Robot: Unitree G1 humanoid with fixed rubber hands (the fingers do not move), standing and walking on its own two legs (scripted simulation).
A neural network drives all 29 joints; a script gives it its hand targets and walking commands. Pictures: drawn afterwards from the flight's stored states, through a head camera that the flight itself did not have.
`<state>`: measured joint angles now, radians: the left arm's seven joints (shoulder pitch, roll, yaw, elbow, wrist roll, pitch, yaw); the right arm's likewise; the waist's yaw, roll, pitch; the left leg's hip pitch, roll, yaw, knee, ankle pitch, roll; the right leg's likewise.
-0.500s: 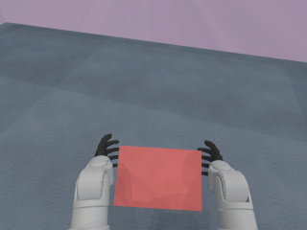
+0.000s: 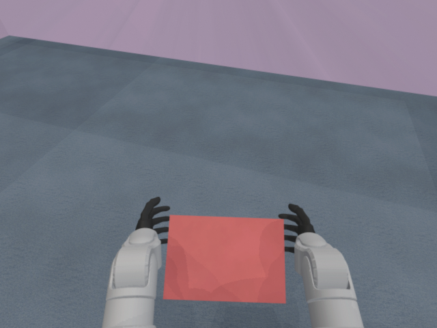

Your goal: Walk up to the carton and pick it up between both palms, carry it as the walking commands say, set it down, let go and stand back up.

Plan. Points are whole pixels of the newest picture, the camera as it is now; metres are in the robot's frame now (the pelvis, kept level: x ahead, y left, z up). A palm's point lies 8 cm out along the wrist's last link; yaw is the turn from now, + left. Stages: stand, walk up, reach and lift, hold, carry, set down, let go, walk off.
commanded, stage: carry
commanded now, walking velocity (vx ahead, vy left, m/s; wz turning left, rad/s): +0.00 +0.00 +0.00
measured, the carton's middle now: (223, 252) +0.30 +0.00 -0.06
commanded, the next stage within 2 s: none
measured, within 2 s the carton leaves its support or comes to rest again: neither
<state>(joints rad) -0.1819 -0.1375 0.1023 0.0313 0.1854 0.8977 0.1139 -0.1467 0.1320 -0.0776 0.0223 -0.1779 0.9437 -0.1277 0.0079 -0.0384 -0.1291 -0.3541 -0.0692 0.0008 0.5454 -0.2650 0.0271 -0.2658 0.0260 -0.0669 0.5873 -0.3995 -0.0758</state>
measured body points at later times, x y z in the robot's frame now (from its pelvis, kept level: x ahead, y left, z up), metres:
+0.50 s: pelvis +0.03 +0.01 +0.00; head +0.04 +0.00 +0.45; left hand +0.34 +0.15 +0.03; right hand +0.32 -0.15 +0.01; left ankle +0.01 +0.11 -0.73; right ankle -0.06 -0.06 -0.73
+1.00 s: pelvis +0.05 +0.00 -0.01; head +0.04 -0.01 +0.44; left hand +0.35 +0.13 +0.02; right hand +0.33 -0.16 +0.01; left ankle +0.01 +0.10 -0.73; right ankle -0.06 -0.06 -0.73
